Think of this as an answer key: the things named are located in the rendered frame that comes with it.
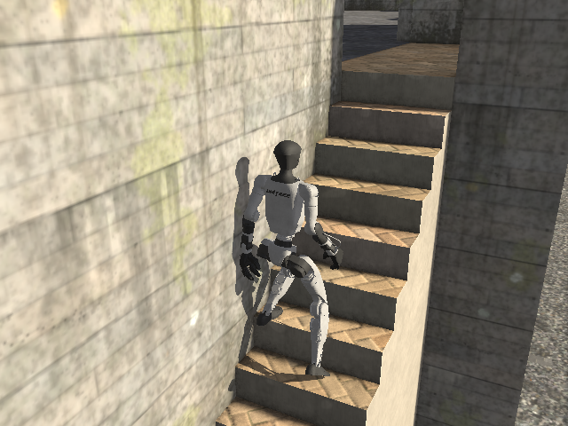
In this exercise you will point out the robot left forearm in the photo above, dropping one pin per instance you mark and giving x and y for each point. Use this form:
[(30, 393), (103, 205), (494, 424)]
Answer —
[(247, 236)]

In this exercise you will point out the robot right upper arm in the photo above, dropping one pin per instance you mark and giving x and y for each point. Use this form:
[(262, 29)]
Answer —
[(310, 194)]

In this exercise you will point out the humanoid robot head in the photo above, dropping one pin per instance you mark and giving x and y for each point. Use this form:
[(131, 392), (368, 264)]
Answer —
[(287, 153)]

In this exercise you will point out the robot left hand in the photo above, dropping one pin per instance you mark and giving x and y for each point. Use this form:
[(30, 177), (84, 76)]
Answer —
[(252, 262)]

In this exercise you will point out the robot left upper arm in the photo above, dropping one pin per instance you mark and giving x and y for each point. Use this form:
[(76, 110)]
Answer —
[(251, 213)]

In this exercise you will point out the robot right hand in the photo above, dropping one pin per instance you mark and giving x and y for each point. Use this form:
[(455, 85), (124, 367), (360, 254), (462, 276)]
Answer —
[(337, 259)]

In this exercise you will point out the robot torso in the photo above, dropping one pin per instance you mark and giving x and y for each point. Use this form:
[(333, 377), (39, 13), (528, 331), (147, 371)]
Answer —
[(284, 211)]

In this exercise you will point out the robot right forearm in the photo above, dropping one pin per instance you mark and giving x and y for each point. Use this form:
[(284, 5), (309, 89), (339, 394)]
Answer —
[(324, 242)]

